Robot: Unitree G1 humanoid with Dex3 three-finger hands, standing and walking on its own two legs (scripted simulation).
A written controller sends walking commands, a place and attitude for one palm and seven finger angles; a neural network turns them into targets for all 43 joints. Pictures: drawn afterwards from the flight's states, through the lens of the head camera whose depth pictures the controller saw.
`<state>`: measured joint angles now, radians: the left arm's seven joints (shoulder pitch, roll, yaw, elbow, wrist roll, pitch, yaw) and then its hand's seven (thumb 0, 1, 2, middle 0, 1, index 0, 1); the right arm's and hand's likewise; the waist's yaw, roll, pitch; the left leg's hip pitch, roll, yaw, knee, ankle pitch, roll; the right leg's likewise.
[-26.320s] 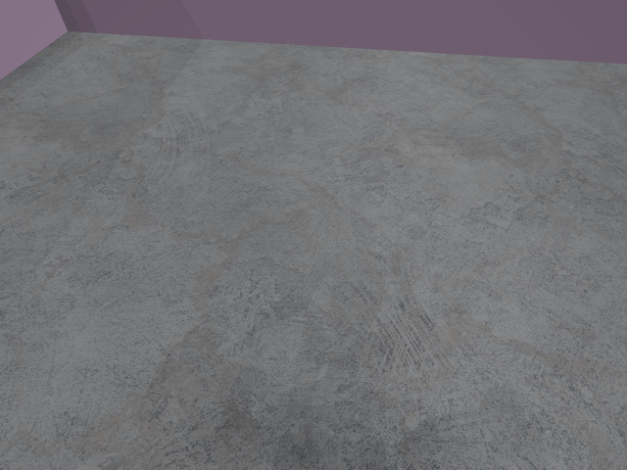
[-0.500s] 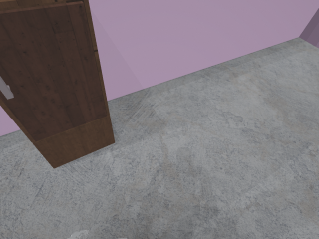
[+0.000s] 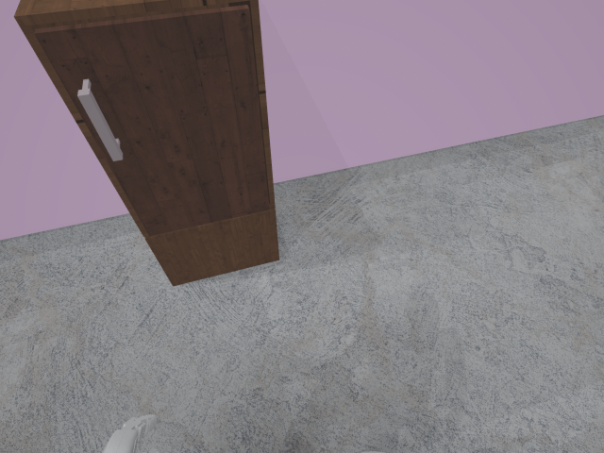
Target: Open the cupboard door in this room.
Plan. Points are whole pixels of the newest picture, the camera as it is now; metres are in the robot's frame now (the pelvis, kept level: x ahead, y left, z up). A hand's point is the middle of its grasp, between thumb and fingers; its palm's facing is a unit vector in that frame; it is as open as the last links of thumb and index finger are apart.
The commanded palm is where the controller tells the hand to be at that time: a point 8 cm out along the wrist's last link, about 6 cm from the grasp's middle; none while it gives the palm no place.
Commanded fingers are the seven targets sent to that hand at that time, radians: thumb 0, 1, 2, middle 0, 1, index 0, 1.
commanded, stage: turn to face it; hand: left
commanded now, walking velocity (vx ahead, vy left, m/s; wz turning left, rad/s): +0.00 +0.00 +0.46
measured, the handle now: (102, 121) +0.71 +0.42 +0.00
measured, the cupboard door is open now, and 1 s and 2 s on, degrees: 0 0 0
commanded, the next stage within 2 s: take the last steps up to it in 0.30 s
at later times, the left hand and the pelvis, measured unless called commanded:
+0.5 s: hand out of the picture -0.08 +0.17 -0.17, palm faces +0.30 -0.92 -0.25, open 7.4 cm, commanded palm none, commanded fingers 0.00 0.90 0.90 -0.20 -0.30 -0.20 -0.30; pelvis -0.03 -0.02 +0.00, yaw +14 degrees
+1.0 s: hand out of the picture +0.11 +0.20 -0.17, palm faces +0.25 -0.95 -0.20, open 7.4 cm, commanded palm none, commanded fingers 0.00 0.90 0.90 -0.20 -0.30 -0.20 -0.30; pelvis +0.07 -0.01 -0.02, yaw +15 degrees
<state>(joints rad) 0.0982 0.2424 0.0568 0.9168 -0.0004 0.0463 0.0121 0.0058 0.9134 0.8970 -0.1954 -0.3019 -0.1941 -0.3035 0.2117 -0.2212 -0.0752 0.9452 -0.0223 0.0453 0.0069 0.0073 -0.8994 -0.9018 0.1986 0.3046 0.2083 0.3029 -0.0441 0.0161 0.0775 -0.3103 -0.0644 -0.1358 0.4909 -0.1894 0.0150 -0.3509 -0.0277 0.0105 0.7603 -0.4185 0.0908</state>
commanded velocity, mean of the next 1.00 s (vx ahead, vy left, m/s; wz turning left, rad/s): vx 0.19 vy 0.00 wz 0.14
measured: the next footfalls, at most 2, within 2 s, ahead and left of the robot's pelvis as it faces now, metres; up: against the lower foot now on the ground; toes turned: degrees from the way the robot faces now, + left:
right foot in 0.04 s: +0.03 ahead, -0.13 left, +0.00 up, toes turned +1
left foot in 0.52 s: -0.06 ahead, +0.10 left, +0.00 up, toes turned +18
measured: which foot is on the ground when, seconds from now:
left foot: down 0.00-0.04, up 0.06-0.50, down 0.52-0.98, up 1.00-1.00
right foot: up 0.00-0.02, down 0.04-0.52, up 0.54-0.94, down 0.96-1.00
